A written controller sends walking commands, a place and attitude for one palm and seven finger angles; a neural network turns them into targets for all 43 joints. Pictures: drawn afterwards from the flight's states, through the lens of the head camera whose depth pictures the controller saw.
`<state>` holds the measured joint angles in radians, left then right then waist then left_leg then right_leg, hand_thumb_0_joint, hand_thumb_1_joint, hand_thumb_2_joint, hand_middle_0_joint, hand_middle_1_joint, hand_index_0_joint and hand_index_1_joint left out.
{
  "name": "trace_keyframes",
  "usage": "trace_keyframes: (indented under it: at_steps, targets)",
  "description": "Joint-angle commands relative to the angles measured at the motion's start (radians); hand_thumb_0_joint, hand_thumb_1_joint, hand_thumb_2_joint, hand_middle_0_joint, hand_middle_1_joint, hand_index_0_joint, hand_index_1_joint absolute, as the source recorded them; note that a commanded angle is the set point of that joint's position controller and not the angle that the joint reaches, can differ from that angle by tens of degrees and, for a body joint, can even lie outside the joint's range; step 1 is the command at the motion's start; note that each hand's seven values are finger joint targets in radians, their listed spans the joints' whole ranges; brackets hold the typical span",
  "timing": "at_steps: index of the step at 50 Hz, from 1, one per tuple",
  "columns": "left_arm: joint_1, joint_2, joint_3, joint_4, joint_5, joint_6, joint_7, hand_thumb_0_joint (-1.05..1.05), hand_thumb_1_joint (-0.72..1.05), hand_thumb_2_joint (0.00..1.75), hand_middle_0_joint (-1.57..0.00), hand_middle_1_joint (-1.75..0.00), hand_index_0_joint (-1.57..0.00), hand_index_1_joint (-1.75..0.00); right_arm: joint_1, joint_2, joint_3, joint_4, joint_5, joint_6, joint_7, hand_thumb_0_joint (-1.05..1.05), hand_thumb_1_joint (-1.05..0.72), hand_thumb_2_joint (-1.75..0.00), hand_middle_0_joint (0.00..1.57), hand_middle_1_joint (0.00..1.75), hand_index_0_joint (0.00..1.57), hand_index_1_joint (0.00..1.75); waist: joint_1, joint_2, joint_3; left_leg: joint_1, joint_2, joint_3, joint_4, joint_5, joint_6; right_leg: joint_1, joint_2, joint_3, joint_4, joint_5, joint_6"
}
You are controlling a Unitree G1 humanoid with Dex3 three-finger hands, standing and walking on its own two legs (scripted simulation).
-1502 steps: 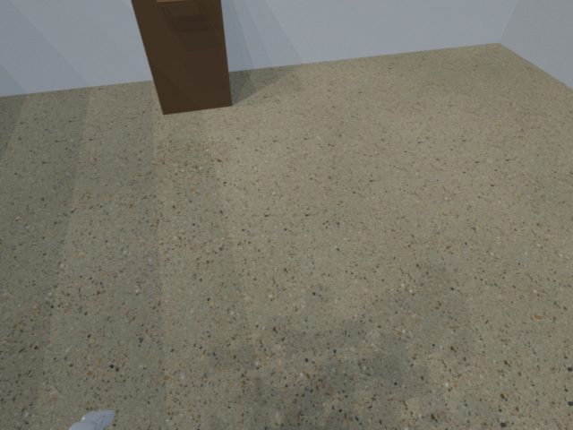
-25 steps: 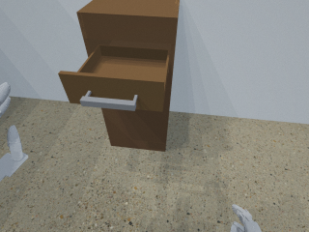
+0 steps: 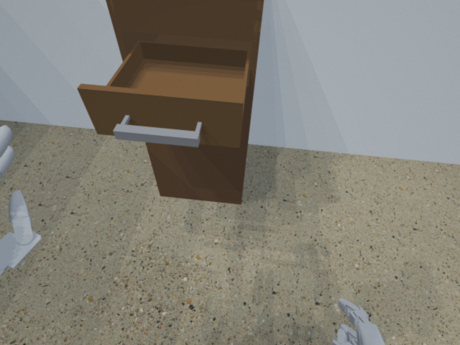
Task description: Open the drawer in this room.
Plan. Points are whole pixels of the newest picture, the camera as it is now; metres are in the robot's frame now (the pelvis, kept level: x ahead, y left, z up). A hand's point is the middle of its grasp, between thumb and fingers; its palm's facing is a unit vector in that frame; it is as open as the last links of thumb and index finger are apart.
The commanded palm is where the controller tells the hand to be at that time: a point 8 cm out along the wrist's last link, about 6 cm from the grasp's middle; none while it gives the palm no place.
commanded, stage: let the arm hang, fingers relaxed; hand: left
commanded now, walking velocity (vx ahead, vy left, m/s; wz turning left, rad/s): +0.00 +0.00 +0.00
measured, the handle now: (160, 129) +0.57 +0.20 +0.02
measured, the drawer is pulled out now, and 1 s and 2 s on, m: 0.30 0.30 0.30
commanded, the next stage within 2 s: look to check the result in 1.16 s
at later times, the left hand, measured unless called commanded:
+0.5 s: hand out of the picture -0.01 +0.18 -0.17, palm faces +0.05 -0.98 -0.21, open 7.0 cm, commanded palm none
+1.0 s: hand out of the picture +0.01 +0.16 -0.17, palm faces +0.02 -0.98 -0.18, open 7.3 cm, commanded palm none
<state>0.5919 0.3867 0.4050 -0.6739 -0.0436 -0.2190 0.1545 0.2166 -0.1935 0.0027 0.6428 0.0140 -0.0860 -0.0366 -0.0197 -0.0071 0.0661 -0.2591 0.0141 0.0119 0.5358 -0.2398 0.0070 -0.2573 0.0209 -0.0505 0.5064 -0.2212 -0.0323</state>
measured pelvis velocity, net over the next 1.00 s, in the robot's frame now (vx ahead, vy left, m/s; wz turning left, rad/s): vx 0.00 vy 0.00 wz -0.01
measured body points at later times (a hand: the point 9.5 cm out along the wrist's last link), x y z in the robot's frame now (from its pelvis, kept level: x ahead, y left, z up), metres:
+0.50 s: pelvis -0.01 -0.01 +0.00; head +0.03 +0.00 +0.45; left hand -0.01 +0.24 -0.15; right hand -0.01 -0.23 -0.15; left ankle +0.03 +0.12 -0.73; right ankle +0.03 -0.10 -0.73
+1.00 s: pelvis +0.00 +0.00 +0.01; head +0.01 +0.00 +0.46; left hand +0.01 +0.22 -0.15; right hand -0.02 -0.20 -0.16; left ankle +0.03 +0.12 -0.73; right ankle +0.03 -0.10 -0.73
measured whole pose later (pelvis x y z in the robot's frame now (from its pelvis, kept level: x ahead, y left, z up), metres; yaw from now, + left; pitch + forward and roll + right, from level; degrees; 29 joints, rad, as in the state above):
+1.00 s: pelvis +0.00 +0.00 +0.01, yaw -1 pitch -2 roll +0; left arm 0.27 0.13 0.01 1.12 0.01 0.01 0.03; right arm 0.33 -0.09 -0.01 1.10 -0.01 0.00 -0.04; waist -0.01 0.01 0.05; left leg -0.21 0.01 0.03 0.45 -0.21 0.00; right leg -0.21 0.03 -0.01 0.43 -0.19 -0.03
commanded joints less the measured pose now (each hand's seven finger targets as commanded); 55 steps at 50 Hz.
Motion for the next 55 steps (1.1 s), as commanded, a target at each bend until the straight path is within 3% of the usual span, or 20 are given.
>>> trace_keyframes:
  at_steps: [1,2,3,4,5,6,8,9,10,12,13,14,15,17,19,24,33,45,49,55]
  targets:
    - [0.02,0.191,0.146,-0.212,0.002,-0.077,0.028,0.0,0.9,0.9,-0.2,-0.3,-0.2,-0.3,-0.114,-0.113,-0.04,-0.183,-0.002,-0.058,-0.019,0.0,-0.9,-0.9,0.2,0.3,0.2,0.3,0.009,0.129,-0.099,-0.019,0.125,-0.139,-0.239,0.004,0.05,0.079,-0.052,0.078,-0.075,0.006,0.029]
    - [0.016,0.187,0.144,-0.203,0.002,-0.08,0.027,0.0,0.9,0.9,-0.2,-0.3,-0.2,-0.3,-0.11,-0.118,-0.041,-0.184,-0.001,-0.061,-0.02,0.0,-0.9,-0.9,0.2,0.3,0.2,0.3,0.009,0.121,-0.102,-0.043,0.122,-0.135,-0.241,0.018,0.047,0.111,-0.046,0.069,-0.064,0.038,0.032]
    - [-0.098,-0.036,-0.354,0.7,0.076,0.057,-0.113,0.0,0.9,0.9,-0.2,-0.3,-0.2,-0.3,-0.136,-0.253,-0.1,0.063,0.016,-0.155,0.051,0.0,-0.9,-0.9,0.2,0.3,0.2,0.3,-0.064,0.158,-0.056,-0.067,0.131,-0.167,-0.092,0.238,0.048,-0.075,-0.07,0.014,0.13,0.129,0.02]
    - [-0.108,-0.048,-0.276,0.753,0.091,0.168,-0.14,0.0,0.9,0.9,-0.2,-0.3,-0.2,-0.3,-0.034,-0.237,-0.102,0.094,-0.008,-0.071,0.056,0.0,-0.9,-0.9,0.2,0.3,0.2,0.3,-0.026,0.136,-0.119,-0.056,0.155,-0.127,-0.1,0.362,0.056,-0.05,-0.097,0.053,0.116,0.069,0.016]
    - [-0.128,-0.079,-0.297,0.777,0.082,0.202,-0.143,0.0,0.9,0.9,-0.2,-0.3,-0.2,-0.3,-0.02,-0.185,-0.082,0.078,-0.014,-0.032,0.048,0.0,-0.9,-0.9,0.2,0.3,0.2,0.3,-0.014,0.048,-0.152,-0.074,0.173,-0.164,-0.084,0.337,0.074,-0.037,-0.074,0.053,0.136,-0.011,0.012]
    - [-0.162,-0.085,-0.305,0.824,0.08,0.208,-0.146,0.0,0.9,0.9,-0.2,-0.3,-0.2,-0.3,-0.022,-0.178,-0.067,0.067,-0.019,-0.011,0.042,0.0,-0.9,-0.9,0.2,0.3,0.2,0.3,-0.002,-0.011,-0.157,-0.094,0.171,-0.182,-0.081,0.326,0.088,-0.014,-0.066,0.057,0.129,-0.012,0.011]
    - [-0.207,-0.055,-0.314,0.947,0.085,0.207,-0.148,0.0,0.9,0.9,-0.2,-0.3,-0.2,-0.3,-0.022,-0.165,-0.057,0.074,-0.028,0.007,0.037,0.0,-0.9,-0.9,0.2,0.3,0.2,0.3,0.014,-0.139,-0.193,-0.076,0.108,-0.139,-0.027,0.339,0.064,0.066,-0.089,0.086,0.058,0.193,-0.006]
    - [-0.23,-0.039,-0.315,1.017,0.084,0.211,-0.146,0.0,0.9,0.9,-0.2,-0.3,-0.2,-0.3,-0.018,-0.166,-0.058,0.083,-0.026,0.022,0.031,0.0,-0.9,-0.9,0.2,0.3,0.2,0.3,0.016,-0.213,-0.195,-0.064,0.066,-0.091,0.021,0.279,0.045,0.091,-0.127,0.126,0.02,0.296,-0.024]
    - [-0.257,-0.029,-0.317,1.098,0.082,0.214,-0.145,0.0,0.9,0.9,-0.2,-0.3,-0.2,-0.3,-0.01,-0.154,-0.058,0.105,-0.025,0.04,0.027,0.0,-0.9,-0.9,0.2,0.3,0.2,0.3,0.011,-0.238,-0.19,-0.037,0.025,-0.057,0.042,0.172,0.03,0.079,-0.172,0.167,-0.026,0.328,-0.049]
    - [-0.334,-0.023,-0.335,1.241,0.071,0.228,-0.14,0.0,0.9,0.9,-0.2,-0.3,-0.2,-0.3,-0.002,-0.13,-0.047,0.15,-0.033,0.075,0.024,0.0,-0.9,-0.9,0.2,0.3,0.2,0.3,-0.008,-0.143,-0.111,0.021,0.004,-0.041,0.016,0.058,0.018,-0.02,-0.185,0.194,-0.104,0.164,-0.067]
    - [-0.363,-0.022,-0.342,1.3,0.069,0.234,-0.137,0.0,0.9,0.9,-0.2,-0.3,-0.2,-0.3,-0.003,-0.128,-0.041,0.172,-0.035,0.085,0.024,0.0,-0.9,-0.9,0.2,0.3,0.2,0.3,-0.013,-0.005,-0.068,0.047,0.024,-0.057,-0.026,0.088,0.019,-0.067,-0.152,0.181,-0.11,0.06,-0.058]
    - [-0.37,-0.027,-0.349,1.36,0.066,0.237,-0.138,0.0,0.9,0.9,-0.2,-0.3,-0.2,-0.3,-0.008,-0.118,-0.031,0.194,-0.036,0.088,0.023,0.0,-0.9,-0.9,0.2,0.3,0.2,0.3,-0.004,0.074,-0.032,0.008,0.05,-0.09,-0.09,0.083,0.028,-0.05,-0.111,0.16,-0.106,-0.012,-0.038]
    - [-0.357,-0.03,-0.354,1.418,0.063,0.236,-0.139,0.0,0.9,0.9,-0.2,-0.3,-0.2,-0.3,-0.02,-0.124,-0.027,0.211,-0.036,0.09,0.021,0.0,-0.9,-0.9,0.2,0.3,0.2,0.3,0.011,0.089,-0.004,-0.031,0.067,-0.109,-0.133,0.041,0.033,-0.02,-0.09,0.152,-0.118,-0.049,-0.024]
    - [-0.327,-0.039,-0.358,1.517,0.06,0.229,-0.139,0.0,0.9,0.9,-0.2,-0.3,-0.2,-0.3,-0.007,-0.121,-0.026,0.248,-0.031,0.089,0.015,0.0,-0.9,-0.9,0.2,0.3,0.2,0.3,0.021,0.101,-0.023,-0.034,0.063,-0.1,-0.158,-0.017,0.03,0.035,-0.088,0.166,-0.15,-0.059,-0.026]
    - [-0.296,-0.075,-0.345,1.57,0.062,0.224,-0.135,0.0,0.9,0.9,-0.2,-0.3,-0.2,-0.3,0.032,-0.099,-0.031,0.279,-0.035,0.09,0.009,0.0,-0.9,-0.9,0.2,0.3,0.2,0.3,0.02,0.16,-0.066,-0.001,0.065,-0.093,-0.159,-0.034,0.029,0.062,-0.091,0.159,-0.174,-0.048,-0.032]
    - [-0.286,-0.091,-0.362,1.674,0.056,0.22,-0.133,0.0,0.9,0.9,-0.2,-0.3,-0.2,-0.3,0.122,-0.071,-0.034,0.352,-0.029,0.097,0.004,0.0,-0.9,-0.9,0.2,0.3,0.2,0.3,0.009,0.057,-0.05,0.031,0.071,-0.089,-0.167,-0.036,0.034,0.037,-0.095,0.147,-0.208,-0.083,-0.035]
    - [-0.231,-0.121,-0.373,1.773,0.055,0.221,-0.123,0.0,0.9,0.9,-0.2,-0.3,-0.2,-0.3,0.201,-0.033,-0.028,0.43,-0.025,0.097,-0.002,0.0,-0.9,-0.9,0.2,0.3,0.2,0.3,0.014,-0.012,0.014,0.024,0.074,-0.078,-0.189,-0.047,0.035,0.008,-0.09,0.141,-0.217,-0.124,-0.03]
    - [-0.228,-0.154,-0.371,1.779,0.055,0.218,-0.118,0.0,0.9,0.9,-0.2,-0.3,-0.2,-0.3,0.216,0.008,-0.029,0.456,-0.029,0.091,-0.003,0.0,-0.9,-0.9,0.2,0.3,0.2,0.3,0.013,0.02,0.059,0.008,0.069,-0.074,-0.197,-0.051,0.035,-0.02,-0.086,0.145,-0.203,-0.108,-0.026]
    - [-0.232,-0.161,-0.371,1.781,0.055,0.216,-0.117,0.0,0.9,0.9,-0.2,-0.3,-0.2,-0.3,0.209,0.016,-0.03,0.455,-0.029,0.088,-0.006,0.0,-0.9,-0.9,0.2,0.3,0.2,0.3,0.012,0.047,0.06,0.021,0.072,-0.069,-0.195,-0.027,0.033,-0.018,-0.085,0.144,-0.196,-0.067,-0.027]
    - [-0.239,-0.162,-0.37,1.777,0.055,0.212,-0.118,0.0,0.9,0.9,-0.2,-0.3,-0.2,-0.3,0.201,0.008,-0.032,0.453,-0.027,0.083,-0.007,0.0,-0.9,-0.9,0.2,0.3,0.2,0.3,0.011,0.027,0.025,0.05,0.078,-0.07,-0.195,0.019,0.032,0.015,-0.087,0.139,-0.185,-0.002,-0.023]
